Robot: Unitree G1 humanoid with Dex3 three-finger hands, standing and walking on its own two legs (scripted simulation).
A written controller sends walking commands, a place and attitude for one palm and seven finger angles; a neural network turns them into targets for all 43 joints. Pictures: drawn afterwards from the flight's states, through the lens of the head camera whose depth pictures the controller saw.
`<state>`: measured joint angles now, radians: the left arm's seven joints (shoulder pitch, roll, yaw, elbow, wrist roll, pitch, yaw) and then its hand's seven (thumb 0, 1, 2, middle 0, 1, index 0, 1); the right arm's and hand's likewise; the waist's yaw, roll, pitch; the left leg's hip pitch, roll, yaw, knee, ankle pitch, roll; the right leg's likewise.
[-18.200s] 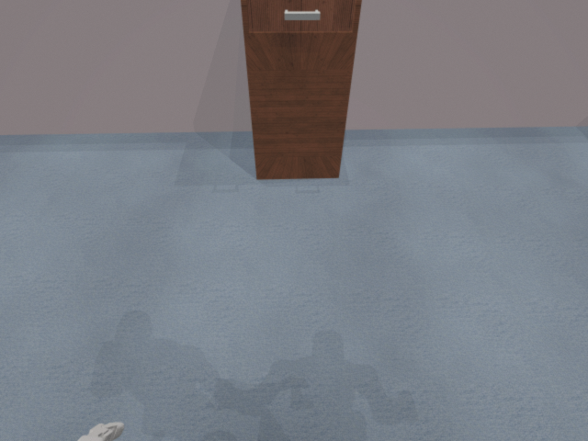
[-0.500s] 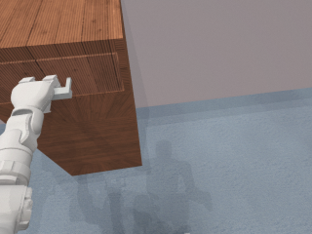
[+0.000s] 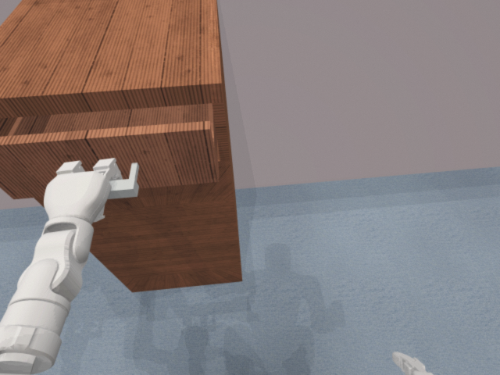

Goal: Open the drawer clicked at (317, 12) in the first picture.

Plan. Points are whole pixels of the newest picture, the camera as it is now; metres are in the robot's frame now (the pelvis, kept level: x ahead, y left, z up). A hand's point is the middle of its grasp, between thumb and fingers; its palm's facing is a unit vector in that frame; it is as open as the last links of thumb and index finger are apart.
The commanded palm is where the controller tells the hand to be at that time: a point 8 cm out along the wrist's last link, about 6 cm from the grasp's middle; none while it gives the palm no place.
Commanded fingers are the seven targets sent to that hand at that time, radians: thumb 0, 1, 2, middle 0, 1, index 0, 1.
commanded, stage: pull the drawer open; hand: left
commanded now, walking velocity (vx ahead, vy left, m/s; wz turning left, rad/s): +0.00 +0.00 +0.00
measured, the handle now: (99, 181) +0.41 +0.28 +0.07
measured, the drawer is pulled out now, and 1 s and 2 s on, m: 0.06 0.18 0.29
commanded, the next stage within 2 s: none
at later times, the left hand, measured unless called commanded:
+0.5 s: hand (86, 250) +0.29 +0.27 +0.04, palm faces -0.02 -0.04 -1.00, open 5.3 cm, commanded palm +0.26 +0.27 +0.10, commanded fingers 0.00 0.90 0.90 -0.40 -1.35 -0.40 -1.35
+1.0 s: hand (79, 279) +0.25 +0.27 +0.04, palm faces +0.00 -0.05 -1.00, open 5.4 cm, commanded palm +0.21 +0.27 +0.10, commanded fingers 0.00 0.90 0.90 -0.40 -1.35 -0.40 -1.35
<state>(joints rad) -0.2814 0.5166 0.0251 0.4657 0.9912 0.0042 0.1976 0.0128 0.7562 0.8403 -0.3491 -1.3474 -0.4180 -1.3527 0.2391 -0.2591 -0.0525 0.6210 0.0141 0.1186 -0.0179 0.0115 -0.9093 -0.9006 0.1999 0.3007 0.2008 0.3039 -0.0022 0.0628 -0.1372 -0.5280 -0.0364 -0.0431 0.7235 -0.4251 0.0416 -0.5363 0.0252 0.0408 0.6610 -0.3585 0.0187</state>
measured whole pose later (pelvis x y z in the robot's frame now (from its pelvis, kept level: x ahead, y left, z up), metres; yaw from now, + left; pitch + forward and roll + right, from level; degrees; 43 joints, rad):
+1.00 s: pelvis -0.01 -0.02 +0.00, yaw +0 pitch +8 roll +0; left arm 0.16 0.48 0.08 0.11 0.96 -0.02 0.24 0.03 0.75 0.85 -0.33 -1.35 -0.42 -1.35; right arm 0.14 -0.25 -0.03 0.63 0.00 0.06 -0.06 0.02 -0.91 -0.90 0.20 0.30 0.20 0.30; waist 0.05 0.06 -0.10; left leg -0.41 -0.02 -0.04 0.67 -0.40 0.01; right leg -0.44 0.04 0.05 0.66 -0.36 -0.01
